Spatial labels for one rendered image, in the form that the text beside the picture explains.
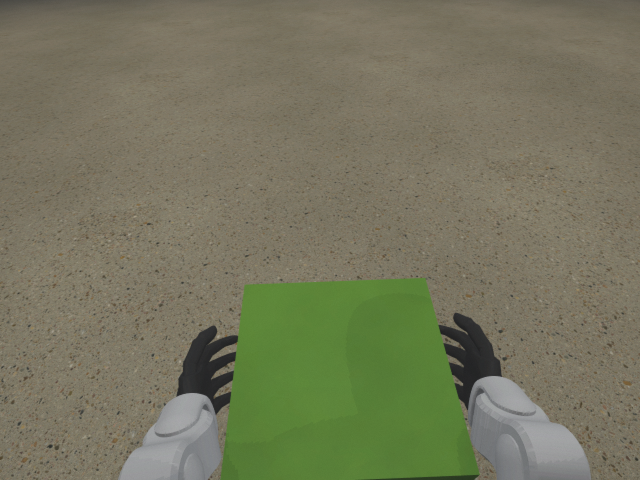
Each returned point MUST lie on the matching right robot forearm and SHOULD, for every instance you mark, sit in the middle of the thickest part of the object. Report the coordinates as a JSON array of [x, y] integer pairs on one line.
[[517, 438]]

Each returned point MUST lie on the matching left robot forearm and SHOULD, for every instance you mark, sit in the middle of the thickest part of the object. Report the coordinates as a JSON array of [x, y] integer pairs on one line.
[[181, 445]]

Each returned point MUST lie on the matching carton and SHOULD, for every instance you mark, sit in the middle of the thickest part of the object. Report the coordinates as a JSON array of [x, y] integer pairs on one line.
[[344, 380]]

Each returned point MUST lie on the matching left robot hand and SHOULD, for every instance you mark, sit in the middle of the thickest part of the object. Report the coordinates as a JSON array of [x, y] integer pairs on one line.
[[198, 371]]

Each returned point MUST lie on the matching right robot hand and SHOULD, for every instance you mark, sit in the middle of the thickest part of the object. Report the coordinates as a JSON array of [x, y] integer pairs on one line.
[[478, 357]]

